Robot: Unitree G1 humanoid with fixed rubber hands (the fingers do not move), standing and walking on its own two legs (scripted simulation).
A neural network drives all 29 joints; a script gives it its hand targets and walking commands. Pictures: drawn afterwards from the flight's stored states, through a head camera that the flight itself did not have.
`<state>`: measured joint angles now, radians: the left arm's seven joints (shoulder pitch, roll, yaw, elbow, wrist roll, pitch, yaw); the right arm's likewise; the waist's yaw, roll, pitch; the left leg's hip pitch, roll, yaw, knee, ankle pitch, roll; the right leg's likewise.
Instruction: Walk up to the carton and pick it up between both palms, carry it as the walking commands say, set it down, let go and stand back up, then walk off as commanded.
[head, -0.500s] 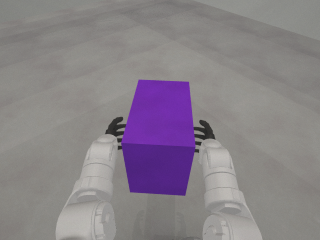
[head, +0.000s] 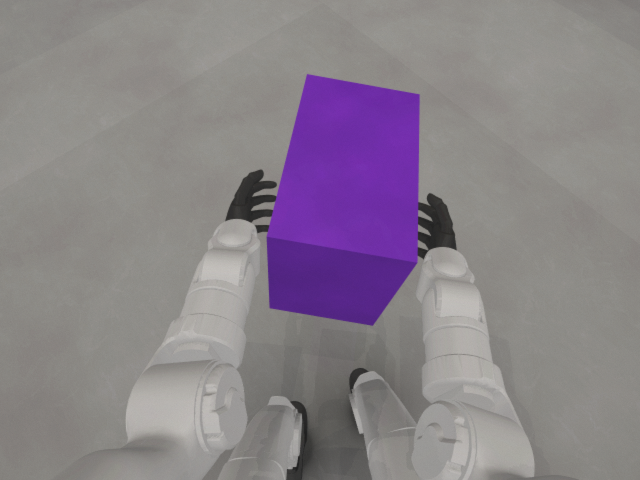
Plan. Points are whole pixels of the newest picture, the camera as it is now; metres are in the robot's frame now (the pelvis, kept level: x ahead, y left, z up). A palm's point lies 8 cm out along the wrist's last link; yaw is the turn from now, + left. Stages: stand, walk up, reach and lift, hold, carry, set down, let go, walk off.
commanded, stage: set down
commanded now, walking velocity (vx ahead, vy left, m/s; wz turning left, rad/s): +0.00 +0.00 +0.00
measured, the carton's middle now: (341, 205) +0.47 -0.08 -0.10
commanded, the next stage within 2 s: none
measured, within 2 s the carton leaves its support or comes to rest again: neither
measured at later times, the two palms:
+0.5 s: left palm (257, 244) +0.44 +0.06 -0.13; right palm (420, 244) +0.40 -0.20 -0.12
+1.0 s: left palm (269, 243) +0.47 +0.05 -0.19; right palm (414, 254) +0.41 -0.21 -0.20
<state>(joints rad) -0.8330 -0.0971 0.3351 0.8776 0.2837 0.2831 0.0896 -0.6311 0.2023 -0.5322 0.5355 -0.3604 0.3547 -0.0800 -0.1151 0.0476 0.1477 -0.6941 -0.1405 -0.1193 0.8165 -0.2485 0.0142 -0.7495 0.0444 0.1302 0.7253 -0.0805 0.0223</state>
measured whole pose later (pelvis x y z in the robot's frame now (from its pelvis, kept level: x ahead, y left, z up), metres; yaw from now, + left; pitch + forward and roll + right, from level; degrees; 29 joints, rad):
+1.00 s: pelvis +0.02 -0.01 -0.10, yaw +0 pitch +34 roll +1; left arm -0.90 -0.08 0.32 0.81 0.19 0.21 0.13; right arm -0.76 0.16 -0.53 0.54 -0.26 0.24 -0.10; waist -0.10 0.07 -0.02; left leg -1.44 -0.16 -0.09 1.33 -0.47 -0.01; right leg -1.52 0.09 0.11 1.26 -0.33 0.04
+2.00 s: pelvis -0.01 -0.01 -0.24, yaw +3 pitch +39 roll +2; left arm -1.38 0.06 0.30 0.92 0.13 0.28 0.20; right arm -1.22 -0.01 -0.58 0.65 -0.23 0.33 -0.10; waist -0.14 0.08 0.19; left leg -1.94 -0.22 -0.03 1.82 -0.56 -0.03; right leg -2.02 0.09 0.11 1.75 -0.40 0.08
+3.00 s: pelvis -0.01 +0.00 -0.32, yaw +3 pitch +35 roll -2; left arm -1.72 0.25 0.10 1.10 -0.01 0.28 0.19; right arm -1.51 -0.17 -0.55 0.81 -0.17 0.31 -0.01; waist -0.18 0.07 0.53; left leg -2.09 -0.27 -0.03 2.13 -0.64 -0.02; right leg -2.13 0.05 0.06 2.03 -0.50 0.09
